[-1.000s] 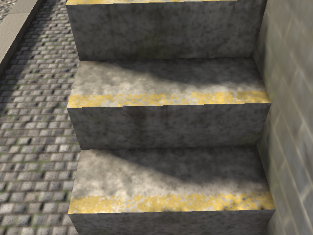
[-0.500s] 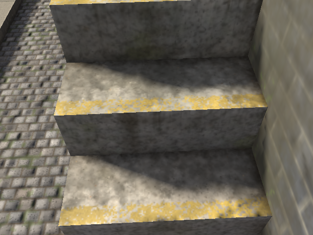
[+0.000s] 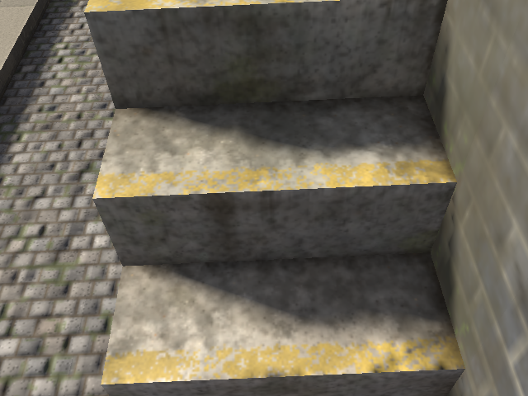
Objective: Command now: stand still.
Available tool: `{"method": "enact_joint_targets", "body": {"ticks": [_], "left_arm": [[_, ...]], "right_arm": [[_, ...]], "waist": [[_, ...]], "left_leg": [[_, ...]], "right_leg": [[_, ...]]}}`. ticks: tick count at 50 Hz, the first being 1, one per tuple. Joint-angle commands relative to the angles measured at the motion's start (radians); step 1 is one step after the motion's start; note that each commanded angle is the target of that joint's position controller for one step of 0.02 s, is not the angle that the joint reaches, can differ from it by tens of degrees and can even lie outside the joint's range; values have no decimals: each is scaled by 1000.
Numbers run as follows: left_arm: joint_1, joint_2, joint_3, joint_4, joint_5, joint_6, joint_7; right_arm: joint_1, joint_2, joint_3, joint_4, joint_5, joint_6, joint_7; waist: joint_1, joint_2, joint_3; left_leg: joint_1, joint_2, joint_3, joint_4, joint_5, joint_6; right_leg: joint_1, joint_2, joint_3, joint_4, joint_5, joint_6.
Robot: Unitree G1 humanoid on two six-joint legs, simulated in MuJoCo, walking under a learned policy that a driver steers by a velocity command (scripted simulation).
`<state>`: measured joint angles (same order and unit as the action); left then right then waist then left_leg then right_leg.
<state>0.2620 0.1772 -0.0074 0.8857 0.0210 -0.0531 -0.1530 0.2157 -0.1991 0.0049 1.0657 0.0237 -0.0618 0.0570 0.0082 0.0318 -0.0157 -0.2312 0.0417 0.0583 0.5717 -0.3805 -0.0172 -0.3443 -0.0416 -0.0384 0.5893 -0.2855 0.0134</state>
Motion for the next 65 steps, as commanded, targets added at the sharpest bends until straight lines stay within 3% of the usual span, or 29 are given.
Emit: {"method": "enact_joint_targets", "body": {"ticks": [1, 2, 19, 22, 23, 26, 32, 36, 39, 41, 42, 44, 45, 46, 47, 48, 49, 50, 51, 52, 53, 54, 55, 56, 57, 61, 62, 63, 65], "left_arm": [[58, 73, 7, -15, 1, -4, -4], [62, 110, 20, -22, -5, -16, 3], [115, 74, 6, 18, -6, -7, -3], [111, 128, 26, 26, 9, -4, 6], [135, 147, 37, 34, 7, -1, 13], [87, 128, 40, 11, 21, 0, 25], [203, 74, 43, 38, 28, 12, 36], [197, 1, 31, -5, 44, 26, 40], [66, -12, 7, -103, 30, -2, 16], [-136, 65, 30, -211, 4, -3, 38], [-202, 44, 20, -251, 0, -5, 54], [-201, 17, 17, -286, 4, -18, 67], [-238, 22, 23, -366, 20, -5, 72], [-47, 62, 45, -355, 32, 22, 42], [25, 54, 41, -406, -31, 60, 22], [66, -21, 14, -391, -52, 99, 20], [151, 27, 25, -330, -41, 122, 28], [425, 191, 50, -146, 34, 153, 41], [568, 274, 63, -79, 91, 155, 18], [545, 207, 64, -18, 73, 123, 6], [401, 133, 50, 9, 45, 86, 0], [189, 56, 28, -8, -4, 49, 1], [44, -3, 0, -14, -24, 28, 4], [14, -50, -15, 14, 2, 15, 18], [-5, -69, -27, 51, 29, 9, 20], [-136, -6, 7, 9, 2, -34, -9], [-99, 48, 27, 0, -17, -46, -11], [-128, 106, 30, -19, 26, -36, -4], [-214, 140, 46, -78, 44, -40, 23]], "right_arm": [[49, -82, -9, -13, 1, -8, 3], [68, -105, -21, -7, 13, -9, -2], [144, -73, -14, 59, 11, 1, 10], [147, -93, -26, 53, -6, 1, 0], [128, -112, -33, 50, -30, 8, -6], [147, -93, -38, 52, -30, -3, -17], [274, -114, -57, 98, -20, -54, -47], [373, -182, -71, 135, -22, -62, -43], [427, -285, -118, 139, -52, -32, -19], [442, -275, -121, 140, -85, -2, -23], [567, -267, -120, 181, -84, -2, -31], [491, -256, -113, 124, -108, -1, -37], [298, -273, -119, 41, -69, -20, -32], [-124, -391, -134, -135, -50, -40, -15], [-274, -524, -175, -183, -76, -19, -3], [-164, -550, -187, -138, -157, 19, 0], [-1, -471, -175, -41, -210, 48, 30], [184, -230, -116, -6, -214, 58, 99], [179, -136, -76, -21, -120, 58, 122], [111, -93, -62, -21, -45, 44, 88], [152, -99, -68, -58, -50, 33, 52], [143, -191, -98, -74, -39, 30, 2], [97, -201, -114, -114, -42, 36, -31], [42, -176, -103, -106, -35, 43, -45], [13, -96, -88, -117, -29, 51, -57], [183, -49, -68, -79, -16, 70, -46], [194, -49, -72, -76, -9, 70, -42], [238, -62, -68, -85, -20, 84, -35], [338, -85, -79, -70, -2, 91, -44]], "waist": [[-1, -41, -9], [-7, -56, -14], [-7, -35, 64], [-7, -55, 94], [-8, -56, 105], [-14, -43, 107], [-14, 29, 10], [-25, 137, 72], [-103, 186, 67], [-168, 169, 71], [-196, 199, 52], [-77, 144, 21], [58, 68, 38], [318, -82, -31], [431, -25, -70], [419, 115, -87], [394, 28, -139], [225, -344, -226], [211, -345, -244], [181, -306, -183], [70, -323, -207], [28, -229, -210], [-26, -182, -198], [-21, -217, -101], [-38, -211, -61], [-125, -195, -69], [-95, -242, -65], [-152, -231, -128], [-187, -135, -62]], "left_leg": [[-61, 13, -30, -83, 226, 18], [-43, 22, -37, -78, 272, 39], [-45, 11, -43, -135, 74, 44], [-63, 1, -40, -125, -117, 64], [-70, 13, -55, -124, -178, 102], [-79, 35, -103, -127, -168, 166], [39, 57, -122, -29, 368, 193], [180, 324, -438, -123, 844, 397], [269, 448, -442, -60, 1504, 495], [375, 460, -436, -73, 1474, 432], [498, 483, -462, -63, 1409, 396], [446, 370, -304, -138, 1278, 300], [205, 278, -182, -192, 1205, 201], [-307, 206, -74, -319, 1324, 168], [-516, 202, -135, -247, 1593, 258], [-583, 208, -116, -208, 1718, 265], [-481, 176, -84, 90, 1547, 242], [-455, 15, -116, 584, 560, 148], [-513, -120, -322, 994, 458, 136], [-663, -120, -394, 1161, 431, 163], [-765, -111, -396, 1199, 451, 143], [-817, -78, -362, 1259, 428, 97], [-818, -96, -361, 1275, 391, 91], [-816, -92, -355, 1352, 389, 103], [-920, -138, -393, 1424, 356, 129], [-843, -93, -275, 1290, 295, 93], [-790, -96, -181, 1348, 169, 42], [-613, -74, -85, 1447, 145, 44], [-460, -65, -63, 1348, 121, 7]], "right_leg": [[78, -27, 45, -78, 236, -71], [79, -23, 37, -75, 227, -67], [54, -22, 41, -142, 15, -57], [28, -44, 77, -188, -160, -102], [11, -50, 93, -191, -238, -128], [1, -54, 104, -199, -220, -172], [15, -18, 11, 15, 91, -197], [-270, 28, -31, 405, -47, -143], [-533, 55, 26, 1049, -396, -186], [-845, 112, 95, 1516, -719, -185], [-1061, 114, 149, 1801, -868, -171], [-1157, 140, 38, 1893, -936, -173], [-948, 107, -3, 1674, -823, -201], [-325, 42, -57, 1010, -265, -192], [-25, 87, -62, 570, -98, -117], [123, 144, -89, 478, 150, -127], [86, 190, 4, 285, 113, -156], [100, 30, 427, 213, 566, -325], [42, -123, 748, 149, 499, -402], [106, -112, 581, 140, 525, -326], [141, -105, 529, 144, 580, -270], [115, -116, 472, 180, 571, -257], [67, -85, 436, 159, 336, -240], [-96, -61, 434, 93, 74, -221], [-23, -41, 359, 60, 105, -170], [-198, -63, 120, -35, 109, -193], [-215, -113, 93, -134, 140, -216], [-268, -121, 55, -151, 241, -218], [-290, -118, -30, -191, 289, -158]]}}
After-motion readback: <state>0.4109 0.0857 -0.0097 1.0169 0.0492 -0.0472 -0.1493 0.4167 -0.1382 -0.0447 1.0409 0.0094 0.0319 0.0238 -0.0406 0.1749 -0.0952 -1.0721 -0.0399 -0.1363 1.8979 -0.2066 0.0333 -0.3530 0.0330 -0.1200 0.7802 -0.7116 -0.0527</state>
